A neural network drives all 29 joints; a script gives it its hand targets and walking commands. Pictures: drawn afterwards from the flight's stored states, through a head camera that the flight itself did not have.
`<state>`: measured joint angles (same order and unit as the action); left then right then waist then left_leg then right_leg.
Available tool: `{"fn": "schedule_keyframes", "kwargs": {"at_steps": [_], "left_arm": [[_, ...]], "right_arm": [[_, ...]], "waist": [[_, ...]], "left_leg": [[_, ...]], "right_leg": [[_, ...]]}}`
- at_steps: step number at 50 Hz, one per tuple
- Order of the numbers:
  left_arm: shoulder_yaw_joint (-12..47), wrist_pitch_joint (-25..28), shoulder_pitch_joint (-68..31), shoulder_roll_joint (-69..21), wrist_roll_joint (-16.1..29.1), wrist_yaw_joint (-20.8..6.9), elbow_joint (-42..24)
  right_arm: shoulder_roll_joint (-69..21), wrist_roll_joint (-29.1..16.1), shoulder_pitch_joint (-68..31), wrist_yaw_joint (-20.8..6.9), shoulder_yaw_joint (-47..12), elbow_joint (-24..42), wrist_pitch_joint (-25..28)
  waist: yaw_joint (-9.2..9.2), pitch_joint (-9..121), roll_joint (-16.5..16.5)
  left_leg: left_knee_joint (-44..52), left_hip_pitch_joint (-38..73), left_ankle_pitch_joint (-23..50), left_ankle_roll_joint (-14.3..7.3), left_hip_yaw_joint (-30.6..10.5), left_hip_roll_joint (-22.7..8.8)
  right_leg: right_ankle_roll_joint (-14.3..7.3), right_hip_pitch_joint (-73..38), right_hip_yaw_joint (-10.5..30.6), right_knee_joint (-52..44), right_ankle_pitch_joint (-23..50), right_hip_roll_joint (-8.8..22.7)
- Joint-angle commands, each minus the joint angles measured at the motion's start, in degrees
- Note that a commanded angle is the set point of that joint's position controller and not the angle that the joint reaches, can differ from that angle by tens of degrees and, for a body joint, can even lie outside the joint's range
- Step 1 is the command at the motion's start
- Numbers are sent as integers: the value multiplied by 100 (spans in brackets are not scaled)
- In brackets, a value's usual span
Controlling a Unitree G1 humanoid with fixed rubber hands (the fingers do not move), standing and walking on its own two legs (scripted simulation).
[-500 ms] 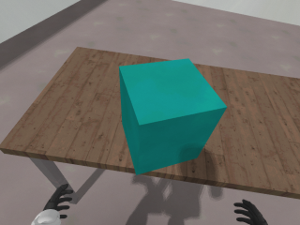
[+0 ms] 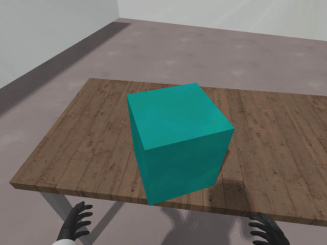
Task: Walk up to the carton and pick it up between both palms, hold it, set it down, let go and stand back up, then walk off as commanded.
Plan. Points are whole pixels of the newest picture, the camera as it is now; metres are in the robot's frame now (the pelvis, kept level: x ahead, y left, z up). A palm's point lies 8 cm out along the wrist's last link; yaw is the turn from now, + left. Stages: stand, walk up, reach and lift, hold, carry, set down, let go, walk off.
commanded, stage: reach and lift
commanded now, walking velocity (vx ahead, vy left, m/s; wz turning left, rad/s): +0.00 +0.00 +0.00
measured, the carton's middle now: (173, 143) +0.38 +0.00 +0.05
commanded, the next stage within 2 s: none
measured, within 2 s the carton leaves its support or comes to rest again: neither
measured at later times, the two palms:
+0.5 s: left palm (70, 244) +0.13 +0.20 +0.02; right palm out of the picture +0.15 -0.25 +0.01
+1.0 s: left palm (92, 217) +0.17 +0.16 +0.06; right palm (292, 227) +0.18 -0.25 +0.04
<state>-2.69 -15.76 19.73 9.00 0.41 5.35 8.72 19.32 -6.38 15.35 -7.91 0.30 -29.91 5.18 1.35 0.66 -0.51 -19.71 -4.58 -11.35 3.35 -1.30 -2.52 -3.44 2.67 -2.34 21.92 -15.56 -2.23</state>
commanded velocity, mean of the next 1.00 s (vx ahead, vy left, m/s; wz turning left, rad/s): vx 0.00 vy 0.00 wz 0.00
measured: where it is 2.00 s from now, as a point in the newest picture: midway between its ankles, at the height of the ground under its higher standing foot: outside the picture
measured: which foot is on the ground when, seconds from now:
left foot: down 0.00-1.00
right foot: down 0.00-1.00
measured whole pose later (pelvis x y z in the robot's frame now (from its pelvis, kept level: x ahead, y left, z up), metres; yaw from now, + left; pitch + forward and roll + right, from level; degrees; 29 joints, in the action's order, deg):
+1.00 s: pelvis -0.03 +0.00 +0.00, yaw -3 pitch -2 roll +1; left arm 6.0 -15.1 20.2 -1.4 -0.2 18.3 -17.5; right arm 26.9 -24.2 13.4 -10.6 -3.0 -10.9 5.8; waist 3.8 0.3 -2.6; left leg -19.4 -9.0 -8.6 3.7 1.4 -4.0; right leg -4.2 9.3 0.3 23.7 -12.8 -3.6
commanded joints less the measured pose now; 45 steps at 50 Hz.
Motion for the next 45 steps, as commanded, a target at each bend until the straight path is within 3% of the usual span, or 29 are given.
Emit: {"fn": "schedule_keyframes", "kwargs": {"at_steps": [1,2,4,5,6,7,8,10,11,12,13,16,17,18,20,22,24,25,26,28,29,30,31,33,37,38,40,42,45], "left_arm": [[-407,218,-58,494,-87,200,-988],[-435,277,-85,456,-171,261,-1293],[-363,343,72,391,-185,308,-1470],[-316,342,-13,348,-196,332,-1617],[-364,393,150,277,-291,373,-1740],[-347,349,56,313,-268,368,-1687],[-268,341,210,159,-314,410,-1683],[-168,390,21,96,-273,453,-2045],[-133,407,98,21,-262,458,-1954],[-36,426,67,-30,-235,472,-2189],[-65,476,180,39,-141,470,-2228],[265,599,196,-115,-22,572,-2602],[153,557,320,-133,-126,582,-2352],[355,592,336,-136,-12,603,-2787],[428,518,322,-297,-58,687,-2757],[397,556,173,-264,-45,700,-2802],[339,536,317,-278,-4,761,-2911],[480,492,174,-365,-26,794,-2909],[532,504,-117,-457,13,883,-3086],[681,487,-37,-528,-29,987,-3287],[754,405,89,-624,9,1007,-3013],[809,382,56,-647,20,1020,-3333],[868,355,67,-714,-41,1065,-3348],[790,224,27,-826,-110,1106,-3140],[803,342,-62,-857,-121,1167,-3640],[1011,341,-28,-1003,-32,1201,-3639],[1025,436,-115,-979,-148,1239,-3833],[932,465,-77,-1043,-179,1248,-3724],[951,375,-578,-1056,-166,1292,-3688]], "right_arm": [[1336,-192,-458,-62,409,1171,96],[1431,-300,-412,-70,360,1215,69],[1462,-397,-420,-151,330,1261,94],[1470,-413,-439,-157,357,1257,93],[1369,-515,-347,-180,189,1406,90],[1415,-615,-343,-211,210,1165,28],[1534,-631,-344,-280,297,1253,48],[1481,-715,-309,-320,332,1529,61],[1451,-753,-317,-333,274,1605,65],[1574,-753,-288,-343,356,1506,36],[1498,-740,-171,-344,357,1915,107],[1550,-855,-156,-377,532,1857,164],[1519,-855,-84,-393,488,1963,112],[1566,-799,-163,-367,696,2409,118],[1654,-903,-34,-407,711,1940,39],[1493,-949,-276,-379,581,2536,21],[1430,-994,-88,-351,465,2573,54],[1705,-985,-348,-383,626,2531,2],[1652,-1045,-520,-399,636,2677,-23],[1749,-1108,-491,-399,643,2859,35],[1814,-1188,-352,-422,660,2498,17],[1863,-1199,-311,-405,683,2469,-21],[1981,-1262,-400,-417,665,2721,-21],[1920,-1447,-440,-424,559,2654,3],[1883,-1653,-451,-440,341,2734,203],[2072,-1604,-553,-436,477,2670,238],[2037,-1685,-517,-445,397,2783,370],[1948,-1808,-558,-393,231,2705,373],[1946,-1819,-1011,-280,231,2888,385]], "waist": [[140,-242,-594],[198,-78,-400],[136,96,-378],[234,-182,-117],[238,-165,-176],[138,-398,-127],[269,-439,-24],[172,-226,-27],[238,-279,-331],[102,-286,-88],[118,-271,-347],[-29,-24,-187],[-8,-130,-200],[18,-148,-375],[-42,-223,-191],[113,-299,-521],[158,-155,-520],[108,-360,-626],[161,-349,-619],[249,-521,-454],[218,-501,-559],[57,-317,-396],[201,-319,-360],[184,-405,-398],[208,178,-554],[170,173,-464],[177,280,-423],[369,220,-556],[261,175,-369]], "left_leg": [[229,236,1299,-328,306,456],[267,316,1512,-322,238,492],[202,518,1550,-300,192,422],[168,324,1413,-243,209,442],[182,257,1549,-211,219,445],[166,266,1275,-233,178,477],[237,221,1347,-162,166,413],[233,357,1052,-193,236,341],[228,199,1009,-258,207,333],[251,353,1119,-183,163,340],[175,219,978,-219,257,327],[175,419,1112,-208,281,298],[201,402,811,-199,273,228],[194,262,924,-161,322,243],[248,460,824,-178,265,176],[260,84,474,-209,369,217],[191,68,689,-261,381,260],[295,233,452,-270,317,188],[349,91,101,-254,324,212],[318,-6,241,-227,306,177],[311,143,342,-255,265,137],[314,281,344,-206,282,143],[333,242,490,-232,220,146],[375,170,369,-241,297,127],[99,350,805,-333,276,161],[164,585,868,-288,217,122],[131,408,858,-320,205,134],[106,303,941,-334,264,172],[140,165,703,-341,248,201]], "right_leg": [[292,669,379,-810,2131,149],[325,645,414,-741,2446,130],[216,777,442,-788,2207,88],[182,772,546,-797,2127,178],[205,717,566,-771,2303,185],[237,805,678,-851,2027,261],[161,973,592,-877,1864,220],[140,1016,621,-974,1372,261],[130,959,680,-968,1416,262],[72,1065,578,-958,1460,200],[179,961,708,-1008,1195,323],[122,1115,476,-943,1287,231],[67,1182,585,-1038,795,268],[145,1096,555,-1029,950,292],[41,1279,462,-994,766,239],[162,1212,708,-1104,197,359],[158,1066,815,-1061,384,394],[78,1414,535,-1008,179,222],[109,1450,638,-1087,-425,289],[28,1525,616,-990,-268,277],[12,1608,542,-969,-19,241],[18,1544,440,-926,123,178],[-3,1554,454,-912,229,210],[26,1597,545,-959,82,217],[36,1511,554,-786,545,176],[-73,1677,414,-793,381,70],[-24,1559,460,-710,706,107],[116,1367,689,-729,796,201],[81,1415,850,-769,725,265]]}}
